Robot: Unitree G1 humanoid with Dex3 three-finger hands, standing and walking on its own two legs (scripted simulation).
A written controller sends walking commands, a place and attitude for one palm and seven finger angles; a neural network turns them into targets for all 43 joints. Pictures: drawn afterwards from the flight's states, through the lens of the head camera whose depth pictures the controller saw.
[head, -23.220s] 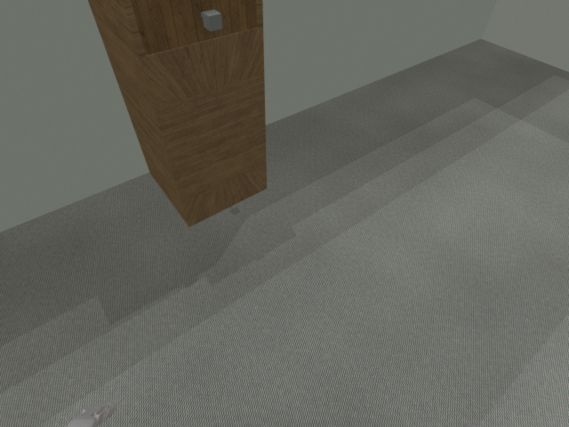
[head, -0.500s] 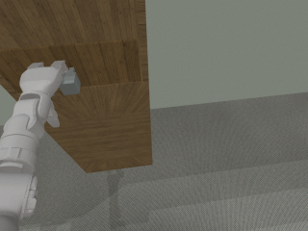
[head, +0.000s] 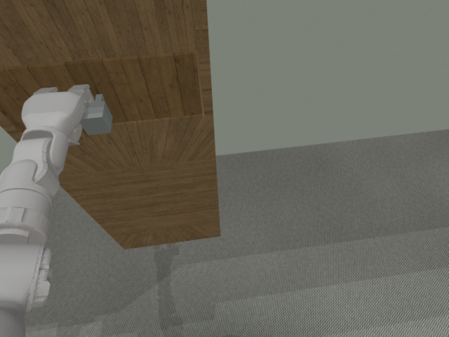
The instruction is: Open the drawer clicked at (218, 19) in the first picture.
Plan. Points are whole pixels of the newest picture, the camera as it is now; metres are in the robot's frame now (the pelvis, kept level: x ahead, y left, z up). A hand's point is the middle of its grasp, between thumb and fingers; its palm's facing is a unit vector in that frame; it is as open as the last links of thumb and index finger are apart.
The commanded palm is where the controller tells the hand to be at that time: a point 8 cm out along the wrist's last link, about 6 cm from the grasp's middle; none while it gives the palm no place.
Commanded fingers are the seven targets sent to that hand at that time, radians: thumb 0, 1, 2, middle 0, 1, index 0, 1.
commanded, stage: close the thumb around the handle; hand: left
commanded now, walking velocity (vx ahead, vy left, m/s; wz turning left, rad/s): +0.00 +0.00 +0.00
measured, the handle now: (97, 110) +0.50 +0.24 +0.11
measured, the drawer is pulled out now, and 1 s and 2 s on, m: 0.00 0.04 0.19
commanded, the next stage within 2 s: pull the drawer open in 0.14 s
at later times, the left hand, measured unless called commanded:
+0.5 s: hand (72, 135) +0.45 +0.28 +0.09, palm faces +0.00 -0.02 -1.00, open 5.0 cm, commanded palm +0.41 +0.28 +0.15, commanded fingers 0.00 0.90 0.90 -0.40 -1.35 -0.40 -1.35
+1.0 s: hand (63, 156) +0.40 +0.28 +0.09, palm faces -0.01 -0.01 -1.00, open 5.2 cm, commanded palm +0.38 +0.28 +0.15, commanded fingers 0.00 0.90 0.90 -0.40 -1.35 -0.40 -1.35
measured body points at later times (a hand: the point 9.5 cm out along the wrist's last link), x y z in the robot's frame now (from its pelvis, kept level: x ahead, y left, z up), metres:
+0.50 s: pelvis +0.02 +0.00 +0.00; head +0.08 -0.01 +0.45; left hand +0.45 +0.28 +0.14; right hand +0.08 -0.27 -0.13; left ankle -0.02 +0.11 -0.72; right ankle +0.00 -0.14 -0.72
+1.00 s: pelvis +0.02 +0.00 +0.01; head +0.07 -0.02 +0.45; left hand +0.40 +0.28 +0.15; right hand +0.18 -0.26 -0.12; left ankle -0.02 +0.11 -0.72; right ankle +0.00 -0.14 -0.72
